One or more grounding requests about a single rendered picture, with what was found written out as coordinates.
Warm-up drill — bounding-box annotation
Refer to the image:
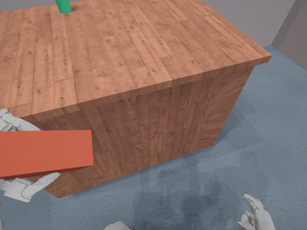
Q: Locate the robot left hand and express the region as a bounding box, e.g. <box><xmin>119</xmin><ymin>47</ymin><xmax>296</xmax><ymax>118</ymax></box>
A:
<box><xmin>0</xmin><ymin>108</ymin><xmax>60</xmax><ymax>202</ymax></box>

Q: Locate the sponge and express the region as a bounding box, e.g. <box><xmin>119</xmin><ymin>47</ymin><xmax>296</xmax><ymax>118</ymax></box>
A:
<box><xmin>0</xmin><ymin>129</ymin><xmax>94</xmax><ymax>181</ymax></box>

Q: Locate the table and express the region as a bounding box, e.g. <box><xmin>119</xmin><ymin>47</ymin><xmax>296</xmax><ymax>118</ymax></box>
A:
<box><xmin>0</xmin><ymin>0</ymin><xmax>272</xmax><ymax>198</ymax></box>

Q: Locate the robot right hand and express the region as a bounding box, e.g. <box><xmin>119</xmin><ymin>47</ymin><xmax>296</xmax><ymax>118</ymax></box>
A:
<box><xmin>238</xmin><ymin>194</ymin><xmax>275</xmax><ymax>230</ymax></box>

